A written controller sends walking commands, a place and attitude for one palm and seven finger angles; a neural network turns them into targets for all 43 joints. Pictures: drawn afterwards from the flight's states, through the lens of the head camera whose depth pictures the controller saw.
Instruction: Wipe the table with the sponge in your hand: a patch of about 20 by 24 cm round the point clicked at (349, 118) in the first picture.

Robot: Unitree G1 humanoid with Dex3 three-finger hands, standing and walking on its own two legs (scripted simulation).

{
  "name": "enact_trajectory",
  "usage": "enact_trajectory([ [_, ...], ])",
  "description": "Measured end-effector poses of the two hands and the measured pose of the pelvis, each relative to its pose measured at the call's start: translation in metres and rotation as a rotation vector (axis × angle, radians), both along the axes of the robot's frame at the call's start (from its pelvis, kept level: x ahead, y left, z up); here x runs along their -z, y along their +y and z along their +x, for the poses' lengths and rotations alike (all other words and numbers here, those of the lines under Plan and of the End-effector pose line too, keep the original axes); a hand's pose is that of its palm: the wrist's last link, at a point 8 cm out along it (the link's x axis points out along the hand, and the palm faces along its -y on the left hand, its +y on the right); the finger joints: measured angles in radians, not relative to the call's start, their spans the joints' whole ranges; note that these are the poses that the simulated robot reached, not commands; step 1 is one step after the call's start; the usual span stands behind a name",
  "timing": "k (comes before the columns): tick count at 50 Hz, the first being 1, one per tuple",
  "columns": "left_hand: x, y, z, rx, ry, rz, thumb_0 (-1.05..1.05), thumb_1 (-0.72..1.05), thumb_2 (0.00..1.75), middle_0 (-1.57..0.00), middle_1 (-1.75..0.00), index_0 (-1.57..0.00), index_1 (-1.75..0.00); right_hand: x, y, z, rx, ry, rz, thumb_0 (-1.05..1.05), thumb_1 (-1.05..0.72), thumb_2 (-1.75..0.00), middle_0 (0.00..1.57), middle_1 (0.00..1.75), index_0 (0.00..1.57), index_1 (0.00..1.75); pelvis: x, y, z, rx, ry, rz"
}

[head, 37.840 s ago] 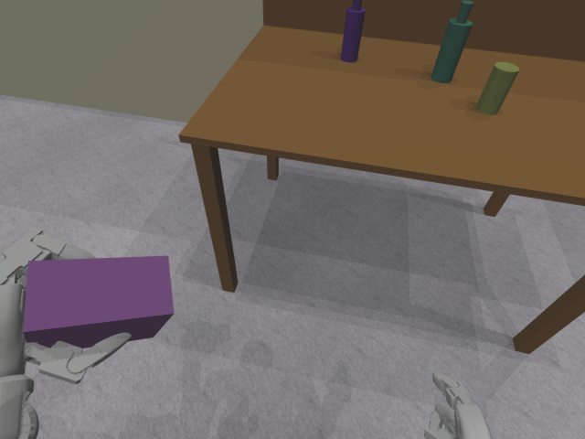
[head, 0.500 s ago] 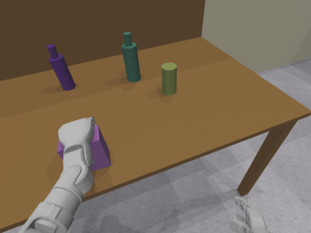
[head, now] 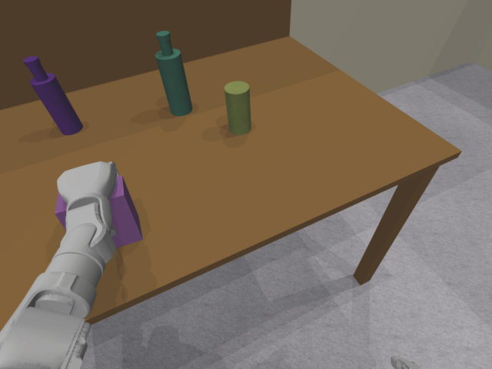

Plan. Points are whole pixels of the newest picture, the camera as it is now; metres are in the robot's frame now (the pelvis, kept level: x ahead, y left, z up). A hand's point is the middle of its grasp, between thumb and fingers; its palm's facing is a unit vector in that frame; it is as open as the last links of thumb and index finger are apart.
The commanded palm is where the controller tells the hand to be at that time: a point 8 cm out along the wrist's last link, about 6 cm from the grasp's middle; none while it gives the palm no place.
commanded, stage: wipe forward along the third lane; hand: left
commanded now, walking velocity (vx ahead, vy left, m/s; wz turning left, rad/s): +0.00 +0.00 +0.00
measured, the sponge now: (106, 223) +0.37 +0.29 +0.02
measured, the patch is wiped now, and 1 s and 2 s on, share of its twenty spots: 0.70 0.90 0.90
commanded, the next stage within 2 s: wipe back along the third lane in 1.02 s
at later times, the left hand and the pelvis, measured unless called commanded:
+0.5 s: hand (99, 184) +0.43 +0.31 +0.07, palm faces -0.12 +0.00 -0.99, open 10.3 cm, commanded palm +0.42 +0.30 +0.10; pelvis +0.00 +0.00 +0.00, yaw +0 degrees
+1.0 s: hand (89, 168) +0.47 +0.34 +0.06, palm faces -0.12 +0.00 -0.99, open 10.3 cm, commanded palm +0.47 +0.33 +0.10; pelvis +0.01 +0.04 -0.01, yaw -1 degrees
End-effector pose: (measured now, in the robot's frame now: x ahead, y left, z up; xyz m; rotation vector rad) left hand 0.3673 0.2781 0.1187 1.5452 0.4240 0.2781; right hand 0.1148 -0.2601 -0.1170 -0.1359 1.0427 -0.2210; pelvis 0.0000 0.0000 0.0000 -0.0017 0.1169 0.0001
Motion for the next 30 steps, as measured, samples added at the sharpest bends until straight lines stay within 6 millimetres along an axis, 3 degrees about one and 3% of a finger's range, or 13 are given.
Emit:
enact_trajectory([
  [6, 0.001, 0.001, 0.008, 0.001, 0.005, 0.013, 0.0, -0.52, 1.03, -0.7, -1.33, -0.72, -1.33, 0.006, -0.004, -0.016, 0.021, 0.041, 0.005, 0.01, -0.91, -0.89, 0.2, 0.3, 0.19, 0.3, 0.001, -0.001, 0.0, -0.001, 0.017, -0.001],
  [20, -0.002, 0.012, 0.037, -0.012, 0.024, 0.023, 0.01, -0.53, 1.03, -0.7, -1.32, -0.72, -1.33, 0.007, -0.001, -0.023, 0.028, 0.054, 0.006, 0.01, -0.91, -0.89, 0.2, 0.3, 0.2, 0.3, 0.004, -0.001, -0.002, -0.003, 0.063, -0.008],
  [30, -0.002, 0.028, 0.06, -0.02, 0.036, 0.02, 0.01, -0.53, 1.03, -0.7, -1.32, -0.73, -1.33, 0.005, -0.002, -0.042, 0.055, 0.123, -0.025, 0.01, -0.91, -0.89, 0.2, 0.3, 0.2, 0.3, 0.005, 0.008, 0.004, 0.004, 0.098, -0.019],
])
